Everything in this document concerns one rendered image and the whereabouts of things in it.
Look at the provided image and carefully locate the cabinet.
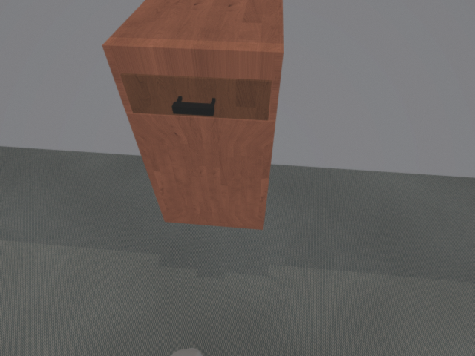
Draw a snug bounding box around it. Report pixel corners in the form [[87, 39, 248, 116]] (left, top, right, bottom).
[[102, 0, 284, 230]]

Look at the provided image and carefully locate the drawer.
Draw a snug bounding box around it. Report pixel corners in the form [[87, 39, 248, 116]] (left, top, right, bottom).
[[120, 73, 272, 121]]

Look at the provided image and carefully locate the handle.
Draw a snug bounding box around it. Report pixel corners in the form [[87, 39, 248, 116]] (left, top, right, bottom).
[[172, 96, 215, 116]]

